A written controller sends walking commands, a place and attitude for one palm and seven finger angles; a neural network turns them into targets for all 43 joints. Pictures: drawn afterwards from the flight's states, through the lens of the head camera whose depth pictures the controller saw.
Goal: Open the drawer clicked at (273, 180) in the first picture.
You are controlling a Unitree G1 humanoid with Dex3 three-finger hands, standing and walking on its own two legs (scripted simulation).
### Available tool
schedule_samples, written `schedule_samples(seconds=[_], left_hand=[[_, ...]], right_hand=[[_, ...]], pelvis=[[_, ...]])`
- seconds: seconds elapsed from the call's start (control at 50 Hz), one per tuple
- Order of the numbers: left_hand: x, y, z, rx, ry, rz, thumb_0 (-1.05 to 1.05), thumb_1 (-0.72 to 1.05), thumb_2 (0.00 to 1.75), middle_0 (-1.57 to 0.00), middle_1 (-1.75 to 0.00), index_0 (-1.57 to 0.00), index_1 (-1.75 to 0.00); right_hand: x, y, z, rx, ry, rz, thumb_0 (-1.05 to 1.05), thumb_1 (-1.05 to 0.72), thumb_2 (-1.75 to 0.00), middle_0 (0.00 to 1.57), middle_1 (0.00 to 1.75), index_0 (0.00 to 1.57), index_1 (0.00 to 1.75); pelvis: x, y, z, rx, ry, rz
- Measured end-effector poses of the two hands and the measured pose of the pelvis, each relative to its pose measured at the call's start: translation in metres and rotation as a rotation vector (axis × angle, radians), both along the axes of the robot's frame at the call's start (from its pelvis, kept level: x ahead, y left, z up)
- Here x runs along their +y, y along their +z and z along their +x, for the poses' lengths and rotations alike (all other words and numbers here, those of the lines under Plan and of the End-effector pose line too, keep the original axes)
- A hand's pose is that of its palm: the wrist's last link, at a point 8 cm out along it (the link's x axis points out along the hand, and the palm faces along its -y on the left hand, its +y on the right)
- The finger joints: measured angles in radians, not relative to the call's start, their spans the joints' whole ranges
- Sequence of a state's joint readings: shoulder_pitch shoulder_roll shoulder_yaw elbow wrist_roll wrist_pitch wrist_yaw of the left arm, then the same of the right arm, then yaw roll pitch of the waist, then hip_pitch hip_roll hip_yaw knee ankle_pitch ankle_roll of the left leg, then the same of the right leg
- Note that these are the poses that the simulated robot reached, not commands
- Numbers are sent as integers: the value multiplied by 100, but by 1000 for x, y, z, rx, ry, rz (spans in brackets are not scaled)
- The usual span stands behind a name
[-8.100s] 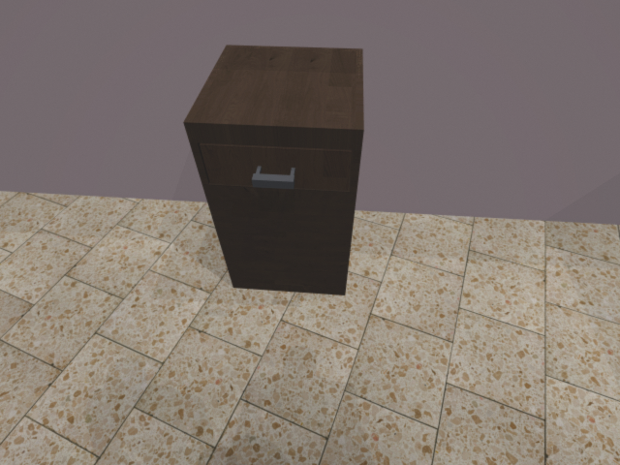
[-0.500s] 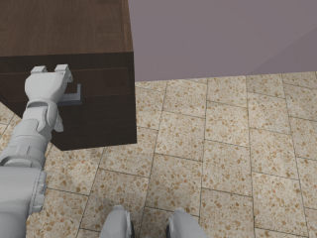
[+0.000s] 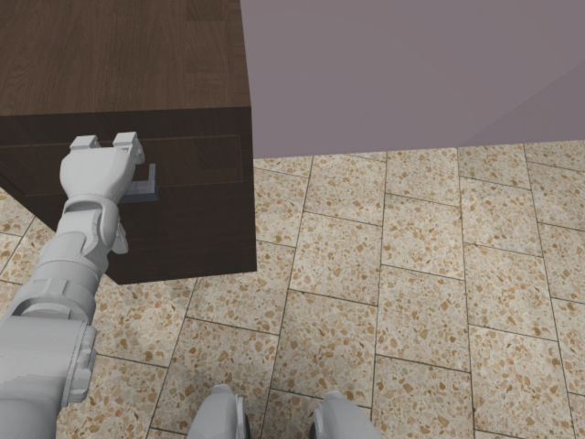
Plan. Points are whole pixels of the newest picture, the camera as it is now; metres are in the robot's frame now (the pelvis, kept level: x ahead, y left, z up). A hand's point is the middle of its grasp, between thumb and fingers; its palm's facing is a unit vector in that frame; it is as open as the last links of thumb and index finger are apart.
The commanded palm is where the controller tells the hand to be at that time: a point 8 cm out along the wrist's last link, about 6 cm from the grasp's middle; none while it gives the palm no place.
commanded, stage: lower the fingers behind the handle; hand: left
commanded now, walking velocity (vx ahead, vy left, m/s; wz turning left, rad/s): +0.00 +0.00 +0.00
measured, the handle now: (124, 181) +0.53 +0.26 -0.08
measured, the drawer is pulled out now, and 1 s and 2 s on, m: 0.00 0.00 0.00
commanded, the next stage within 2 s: close the thumb around the handle in 1.44 s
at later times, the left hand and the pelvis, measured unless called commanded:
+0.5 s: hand (124, 208) +0.47 +0.24 -0.06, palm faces -0.08 -0.02 -1.00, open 13.9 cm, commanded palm +0.46 +0.23 -0.01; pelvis -0.02 -0.01 -0.03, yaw +0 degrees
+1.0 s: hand (125, 218) +0.46 +0.25 -0.09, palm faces -0.09 -0.01 -1.00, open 13.9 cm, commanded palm +0.46 +0.22 -0.04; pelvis -0.03 +0.00 -0.06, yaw -1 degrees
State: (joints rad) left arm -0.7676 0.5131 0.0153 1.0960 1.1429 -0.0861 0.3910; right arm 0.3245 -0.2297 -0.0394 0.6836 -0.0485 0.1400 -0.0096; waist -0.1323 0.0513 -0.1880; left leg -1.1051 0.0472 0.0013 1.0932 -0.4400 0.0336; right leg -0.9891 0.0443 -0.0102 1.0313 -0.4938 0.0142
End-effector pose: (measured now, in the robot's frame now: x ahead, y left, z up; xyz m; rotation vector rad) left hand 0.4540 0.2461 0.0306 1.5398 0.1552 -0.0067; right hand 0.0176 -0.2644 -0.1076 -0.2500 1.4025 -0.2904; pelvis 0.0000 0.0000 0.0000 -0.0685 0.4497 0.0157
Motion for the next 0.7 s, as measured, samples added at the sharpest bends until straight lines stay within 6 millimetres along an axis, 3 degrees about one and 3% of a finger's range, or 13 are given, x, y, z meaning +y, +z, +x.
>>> schedule_samples(seconds=[0.3,0.7], left_hand=[[1,-27,-5,-44,7,15,0,-49,30,-32,-120,-32,-120],[-3,-42,-3,-72,2,15,0,-49,30,-32,-120,-33,-124]], right_hand=[[-11,-20,-11,29,8,-11,0,-90,-90,20,30,21,30],[-10,-43,-18,18,29,-5,0,-90,-90,20,30,21,30]], pelvis=[[-4,-21,-10,40,-3,-2],[-7,-43,-22,70,-4,-7]])
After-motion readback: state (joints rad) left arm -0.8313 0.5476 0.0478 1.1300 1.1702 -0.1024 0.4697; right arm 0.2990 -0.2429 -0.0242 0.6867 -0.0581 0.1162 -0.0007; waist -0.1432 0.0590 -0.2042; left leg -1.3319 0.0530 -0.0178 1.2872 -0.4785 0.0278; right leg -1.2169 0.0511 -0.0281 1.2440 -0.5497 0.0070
